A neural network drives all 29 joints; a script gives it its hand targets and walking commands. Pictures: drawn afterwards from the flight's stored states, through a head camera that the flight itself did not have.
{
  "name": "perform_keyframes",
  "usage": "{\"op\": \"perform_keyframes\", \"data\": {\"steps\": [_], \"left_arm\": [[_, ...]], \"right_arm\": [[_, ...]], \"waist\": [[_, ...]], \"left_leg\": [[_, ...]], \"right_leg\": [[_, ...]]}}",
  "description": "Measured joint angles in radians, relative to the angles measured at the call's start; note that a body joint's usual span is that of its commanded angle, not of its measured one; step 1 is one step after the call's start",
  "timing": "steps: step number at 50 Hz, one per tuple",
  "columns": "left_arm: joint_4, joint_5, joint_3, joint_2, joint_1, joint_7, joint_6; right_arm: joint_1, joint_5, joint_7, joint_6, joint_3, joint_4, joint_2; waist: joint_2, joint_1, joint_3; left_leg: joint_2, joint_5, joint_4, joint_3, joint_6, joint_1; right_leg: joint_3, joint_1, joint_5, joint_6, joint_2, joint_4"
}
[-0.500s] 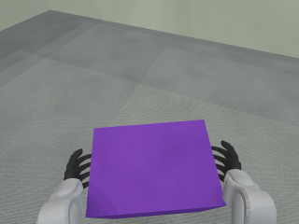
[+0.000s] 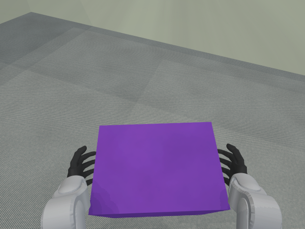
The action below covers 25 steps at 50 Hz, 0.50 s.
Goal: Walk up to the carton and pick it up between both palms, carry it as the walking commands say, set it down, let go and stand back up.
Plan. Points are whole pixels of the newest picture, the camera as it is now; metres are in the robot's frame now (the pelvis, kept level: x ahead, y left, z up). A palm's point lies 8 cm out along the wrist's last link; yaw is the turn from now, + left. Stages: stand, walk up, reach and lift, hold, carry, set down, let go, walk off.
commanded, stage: carry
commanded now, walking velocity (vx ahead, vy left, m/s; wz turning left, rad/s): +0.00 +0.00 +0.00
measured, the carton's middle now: (156, 175) +0.29 -0.01 -0.03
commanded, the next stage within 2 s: none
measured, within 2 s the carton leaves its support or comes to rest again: neither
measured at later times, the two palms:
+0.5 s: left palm (76, 123) +0.39 +0.22 +0.07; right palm (200, 110) +0.42 -0.13 +0.11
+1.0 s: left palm (59, 107) +0.47 +0.29 +0.05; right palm (172, 107) +0.48 -0.06 +0.06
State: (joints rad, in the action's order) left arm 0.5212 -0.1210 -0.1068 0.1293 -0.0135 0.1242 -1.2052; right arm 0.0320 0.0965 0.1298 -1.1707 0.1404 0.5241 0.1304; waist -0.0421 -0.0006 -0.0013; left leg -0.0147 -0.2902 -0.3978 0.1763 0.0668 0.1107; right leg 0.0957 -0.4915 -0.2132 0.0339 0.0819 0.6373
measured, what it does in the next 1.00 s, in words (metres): walks ahead: right foot, then left foot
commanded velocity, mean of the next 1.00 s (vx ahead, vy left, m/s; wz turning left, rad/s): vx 0.00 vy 0.00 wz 0.00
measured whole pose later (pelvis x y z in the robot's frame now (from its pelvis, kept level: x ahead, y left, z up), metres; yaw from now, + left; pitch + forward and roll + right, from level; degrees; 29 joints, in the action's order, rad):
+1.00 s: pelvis +0.24 +0.11 -0.01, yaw +3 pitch +3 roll -2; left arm 0.23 -0.18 -0.13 0.13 0.05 0.08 -1.09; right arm -0.02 0.18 0.09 -1.08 0.17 0.25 0.12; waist 0.00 0.01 -0.15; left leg 0.07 -0.37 -0.45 0.14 0.06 0.14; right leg 0.14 -0.29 -0.23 -0.01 0.02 0.48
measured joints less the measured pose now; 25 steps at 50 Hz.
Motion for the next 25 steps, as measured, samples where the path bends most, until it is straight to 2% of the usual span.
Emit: {"op": "perform_keyframes", "data": {"steps": [6,7,10,12,14,19,22,24,25], "left_arm": [[0.062,-0.007,0.006,-0.001,0.005,0.006,-0.015],[0.050,-0.006,0.004,-0.001,0.010,0.003,-0.011],[-0.014,-0.011,0.001,-0.001,0.027,-0.003,-0.003],[-0.050,-0.007,-0.001,-0.002,0.038,-0.002,-0.015],[-0.081,-0.003,0.003,-0.002,0.037,0.000,-0.023],[-0.061,0.000,-0.010,-0.002,0.045,0.002,-0.028],[-0.012,0.010,-0.010,-0.002,0.040,0.003,0.004],[0.035,0.013,0.006,0.000,0.021,0.006,0.031],[0.057,0.013,0.016,0.000,0.012,0.008,0.044]], "right_arm": [[0.000,-0.002,-0.015,0.019,-0.005,0.027,0.000],[-0.009,0.003,-0.013,0.014,-0.004,0.023,-0.001],[-0.041,0.022,-0.003,-0.021,0.004,-0.007,-0.005],[-0.041,0.033,0.001,-0.041,0.009,-0.021,-0.005],[-0.032,0.034,0.005,-0.058,0.014,-0.033,-0.007],[-0.033,0.019,0.017,-0.050,0.008,-0.025,-0.003],[-0.026,-0.005,0.019,-0.007,0.004,0.012,-0.002],[-0.019,-0.020,0.016,0.016,0.008,0.051,-0.002],[-0.017,-0.025,0.012,0.025,0.012,0.071,-0.002]], "waist": [[0.055,-0.024,-0.111],[0.070,-0.032,-0.137],[0.108,-0.034,-0.186],[0.091,-0.026,-0.192],[0.088,-0.024,-0.186],[0.051,-0.008,-0.080],[0.004,-0.023,0.010],[-0.027,-0.026,0.039],[-0.035,-0.019,0.045]], "left_leg": [[0.005,-0.124,-0.032,-0.020,-0.028,-0.079],[-0.002,-0.149,-0.060,-0.022,-0.044,-0.075],[-0.025,-0.093,-0.147,-0.033,-0.125,-0.041],[-0.004,-0.076,-0.162,-0.045,-0.168,-0.035],[-0.004,-0.043,-0.144,-0.042,-0.194,-0.039],[-0.003,0.057,0.023,-0.029,-0.203,-0.076],[-0.007,0.143,-0.127,-0.024,-0.224,0.001],[0.002,0.027,-0.214,-0.053,-0.232,0.088],[0.003,-0.023,-0.184,-0.074,-0.225,0.120]], "right_leg": [[0.058,0.111,0.199,-0.026,-0.019,-0.147],[0.063,0.130,0.153,-0.032,-0.025,-0.160],[0.076,0.159,0.041,-0.033,-0.035,-0.174],[0.075,0.170,0.124,-0.042,-0.007,-0.176],[0.082,0.178,0.086,-0.033,-0.002,-0.179],[0.083,0.153,0.161,-0.013,0.001,-0.177],[0.075,0.174,0.233,-0.022,0.006,-0.212],[0.073,0.190,0.273,-0.031,0.013,-0.249],[0.077,0.198,0.288,-0.031,0.015,-0.261]]}}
